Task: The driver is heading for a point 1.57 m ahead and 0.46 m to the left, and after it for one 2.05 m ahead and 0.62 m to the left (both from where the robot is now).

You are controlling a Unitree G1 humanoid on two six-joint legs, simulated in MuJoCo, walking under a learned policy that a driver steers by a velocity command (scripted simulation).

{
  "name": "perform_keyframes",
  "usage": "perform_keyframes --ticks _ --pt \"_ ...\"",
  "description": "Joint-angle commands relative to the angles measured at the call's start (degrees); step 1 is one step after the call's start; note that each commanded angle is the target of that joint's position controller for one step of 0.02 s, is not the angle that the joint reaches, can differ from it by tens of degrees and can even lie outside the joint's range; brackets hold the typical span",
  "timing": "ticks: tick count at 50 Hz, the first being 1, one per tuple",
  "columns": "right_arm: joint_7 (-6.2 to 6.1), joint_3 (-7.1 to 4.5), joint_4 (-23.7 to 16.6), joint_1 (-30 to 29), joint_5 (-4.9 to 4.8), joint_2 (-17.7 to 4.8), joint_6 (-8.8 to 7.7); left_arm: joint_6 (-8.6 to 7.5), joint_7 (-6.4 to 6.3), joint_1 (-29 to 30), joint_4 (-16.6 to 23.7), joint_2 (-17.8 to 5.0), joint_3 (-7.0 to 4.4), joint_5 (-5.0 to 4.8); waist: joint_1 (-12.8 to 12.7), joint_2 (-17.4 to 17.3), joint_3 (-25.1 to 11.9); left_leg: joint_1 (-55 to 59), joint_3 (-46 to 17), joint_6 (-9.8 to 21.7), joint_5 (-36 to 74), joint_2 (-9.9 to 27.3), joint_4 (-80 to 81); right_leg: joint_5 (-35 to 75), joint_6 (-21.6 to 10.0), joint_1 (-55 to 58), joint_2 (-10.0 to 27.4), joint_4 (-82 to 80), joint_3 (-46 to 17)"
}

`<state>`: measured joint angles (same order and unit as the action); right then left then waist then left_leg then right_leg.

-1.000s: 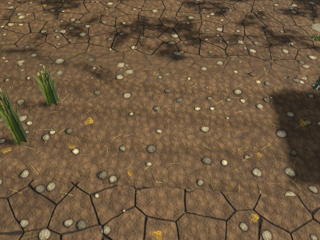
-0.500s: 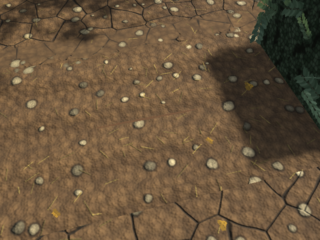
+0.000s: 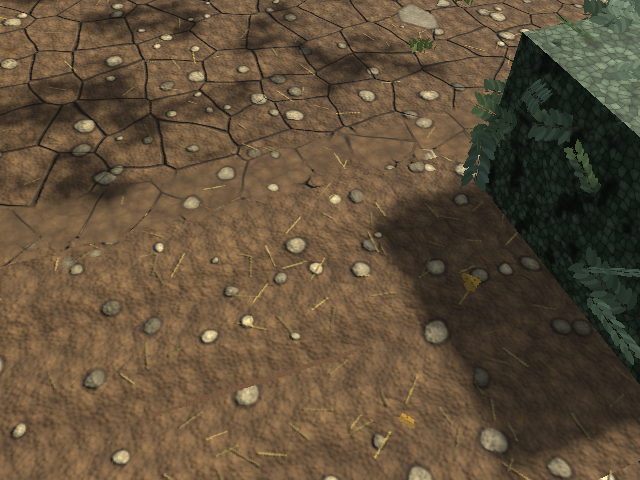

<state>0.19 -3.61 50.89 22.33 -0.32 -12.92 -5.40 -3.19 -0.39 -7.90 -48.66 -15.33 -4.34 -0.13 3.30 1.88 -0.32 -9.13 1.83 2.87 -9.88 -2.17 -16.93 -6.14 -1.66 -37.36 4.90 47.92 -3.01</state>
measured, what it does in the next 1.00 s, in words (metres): walks ahead, turning left: right foot, then left foot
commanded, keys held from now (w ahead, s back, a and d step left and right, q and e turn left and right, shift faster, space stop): w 0.34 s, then w+q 0.66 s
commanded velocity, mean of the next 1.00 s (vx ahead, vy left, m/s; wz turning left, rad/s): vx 0.50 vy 0.00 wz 0.25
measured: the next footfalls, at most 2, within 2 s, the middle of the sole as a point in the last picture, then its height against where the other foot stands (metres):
right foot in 0.26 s outside the picture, level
left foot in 0.80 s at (267, 432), level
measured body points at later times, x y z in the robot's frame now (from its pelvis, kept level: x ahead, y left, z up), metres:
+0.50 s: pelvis +0.28 -0.08 +0.00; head +0.30 -0.09 +0.45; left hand +0.32 +0.19 -0.13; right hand +0.41 -0.35 -0.12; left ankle +0.35 +0.10 -0.67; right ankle +0.27 -0.16 -0.75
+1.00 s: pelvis +0.56 +0.00 -0.01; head +0.59 +0.01 +0.44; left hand +0.62 +0.30 -0.11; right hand +0.74 -0.23 -0.12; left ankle +0.57 +0.07 -0.75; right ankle +0.63 -0.17 -0.67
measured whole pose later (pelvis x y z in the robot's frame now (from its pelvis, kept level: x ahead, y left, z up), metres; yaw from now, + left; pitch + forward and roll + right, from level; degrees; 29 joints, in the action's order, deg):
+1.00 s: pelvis +0.56 +0.00 -0.01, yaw +19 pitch +2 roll +0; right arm 1.2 -4.2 42.4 15.4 -0.4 -15.8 -2.9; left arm -6.2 -0.1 -8.6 -45.1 -16.4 -3.1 0.3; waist 1.1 0.6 2.1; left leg -15.9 -1.7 5.5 -8.9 -6.6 -23.1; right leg -19.4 1.5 -32.8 5.5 62.5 -4.0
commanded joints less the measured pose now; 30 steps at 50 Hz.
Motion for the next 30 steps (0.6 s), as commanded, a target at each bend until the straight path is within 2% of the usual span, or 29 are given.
perform_keyframes --ticks 1,5,8,10,11,12,13,14,15,16,17,18,19,20,22,24,27,30 --pt "-0.76 -2.16 -2.64 -1.05 -0.62 -9.64 -0.70 -1.02 0.29 5.42 4.18 -1.22 0.09 -0.11 -0.66 -6.16 0.39 2.62 -9.75 7.75 6.58 13.86 9.23 8.53 1.37 -1.44 -0.09 -8.77 0.62" --pt "-0.76 -2.09 -0.13 2.38 -0.75 -9.57 -0.10 -1.44 1.27 11.31 5.88 -0.81 0.62 -0.79 1.48 -7.01 2.76 4.46 -7.45 7.41 7.32 14.16 7.85 10.25 1.60 1.08 -1.75 -15.68 2.53" --pt "-0.70 -2.30 1.35 3.55 -1.02 -10.24 0.62 -2.14 2.12 13.88 7.38 -1.62 0.72 -1.12 1.72 -8.03 4.35 8.93 -8.42 7.15 10.03 16.52 5.33 5.35 -0.18 0.86 -2.32 -18.85 3.03" --pt "-0.84 -2.64 1.59 2.28 -1.19 -11.58 1.12 -2.66 2.51 11.54 7.27 -3.43 0.15 -1.03 -0.54 -8.92 3.10 10.75 -8.60 6.24 18.28 17.53 1.61 1.52 -1.93 5.74 -3.52 -20.74 4.08" --pt "-0.91 -2.64 1.33 0.62 -1.39 -11.96 1.34 -2.81 2.44 6.76 5.95 -4.76 -0.65 -0.78 -3.69 -9.01 0.36 10.26 -6.89 5.18 28.04 16.27 -3.71 1.68 -3.18 13.30 -5.19 -22.47 5.67" --pt "-1.00 -2.16 0.94 -0.18 -1.25 -10.78 1.45 -2.86 2.13 -2.44 2.99 -7.59 -2.11 -0.53 -7.75 -7.91 -5.43 6.51 -4.34 3.55 33.79 13.41 -13.88 2.92 -5.02 26.80 -5.48 -21.96 5.51" --pt "-1.07 -1.05 -0.80 -0.86 -0.10 -8.62 1.26 -2.79 1.57 -14.19 0.77 -12.16 -3.38 0.17 -12.07 -1.28 -14.50 -5.91 -1.44 1.17 19.61 10.06 -32.08 3.68 -9.33 45.28 5.79 -20.25 -7.25" --pt "-0.57 1.16 -1.41 6.09 -0.18 -1.04 -0.07 -2.41 1.85 -16.90 -0.54 -16.02 -3.98 0.05 -8.13 14.71 -21.03 -28.37 -2.42 -2.20 -19.38 -0.22 -51.02 -5.86 -18.72 62.56 17.95 -26.48 -33.78" --pt "-0.35 -0.32 -0.84 2.79 -1.65 -7.68 -1.29 -2.19 1.76 -16.93 -0.42 -10.18 -2.47 -0.57 -10.19 9.97 -19.04 -35.06 -8.99 -1.60 -22.52 2.23 -58.00 -13.12 -17.86 60.52 16.96 -30.11 -36.58" --pt "-0.21 -1.09 -2.67 -2.85 -2.46 -10.61 -2.05 -2.26 1.56 -11.66 0.45 -7.39 -1.52 -0.81 -9.52 7.55 -10.78 -38.29 -7.93 -0.53 -17.40 5.21 -58.14 -10.75 -15.07 53.20 14.57 -31.04 -27.71" --pt "-0.51 -1.07 -3.11 -5.74 -1.96 -10.13 -2.14 -2.23 1.58 -7.59 1.38 -6.07 -0.98 -0.39 -7.84 3.13 -7.03 -35.78 -6.51 -0.42 -12.02 7.89 -55.35 -5.66 -13.43 45.20 12.15 -32.57 -21.47" --pt "-0.77 -1.34 -3.07 -6.87 -1.17 -9.51 -1.77 -2.30 1.70 -4.69 1.80 -4.30 -0.47 0.12 -6.27 1.53 -3.79 -33.51 -6.32 -0.78 -8.85 9.31 -51.81 -1.42 -12.54 38.79 10.35 -34.45 -16.78" --pt "-0.70 -1.41 -2.85 -5.59 -1.00 -8.32 -0.98 -2.52 1.67 -3.58 1.72 -3.29 -0.15 0.79 -4.37 2.25 -2.96 -30.18 -6.82 -0.78 -6.64 10.61 -50.20 1.26 -11.94 34.72 9.30 -36.21 -13.40" --pt "-0.64 -1.24 -2.64 -4.64 -1.24 -7.00 -0.17 -2.84 1.70 -3.58 1.24 -3.45 -0.29 0.91 -3.54 3.20 -2.47 -28.19 -7.05 -1.02 -6.00 10.93 -48.90 3.57 -12.13 32.13 9.20 -37.56 -11.38" --pt "-0.73 -1.10 -3.03 -5.33 -1.42 -5.68 1.13 -3.57 1.53 -4.44 0.00 -4.34 -0.59 0.77 -2.80 2.03 -0.51 -29.10 -7.61 -1.69 -3.78 10.97 -45.85 8.49 -11.80 29.48 8.98 -39.36 -6.38" --pt "-0.76 -1.24 -4.14 -8.04 -1.10 -5.71 1.54 -3.72 0.91 -5.84 -1.13 -5.47 -0.86 0.95 -3.13 0.97 0.82 -32.23 -8.54 -2.24 1.89 10.17 -41.38 12.95 -11.08 29.78 8.63 -40.10 -2.43" --pt "0.03 -0.97 -5.54 -11.77 -0.99 -5.08 1.37 -3.62 0.36 -6.00 -1.58 -6.03 -0.71 0.81 -3.84 0.74 1.52 -30.97 -7.29 -1.93 12.54 8.76 -31.37 14.29 -8.86 29.71 6.61 -41.05 3.91" --pt "1.01 -0.16 -8.09 -18.35 -0.86 -4.00 1.28 -3.52 -0.11 -8.39 -2.59 -6.80 -0.54 0.49 -6.31 0.14 3.41 -29.15 -3.79 -1.14 18.59 7.72 -23.03 13.49 -7.20 31.28 6.31 -42.14 7.55"
Keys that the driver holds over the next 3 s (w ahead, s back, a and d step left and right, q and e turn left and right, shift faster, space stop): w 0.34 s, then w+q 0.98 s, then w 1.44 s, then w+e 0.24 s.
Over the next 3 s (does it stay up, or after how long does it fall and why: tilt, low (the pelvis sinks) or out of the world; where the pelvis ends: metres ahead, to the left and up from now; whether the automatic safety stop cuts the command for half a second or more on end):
stays up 1.45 0.56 -0.01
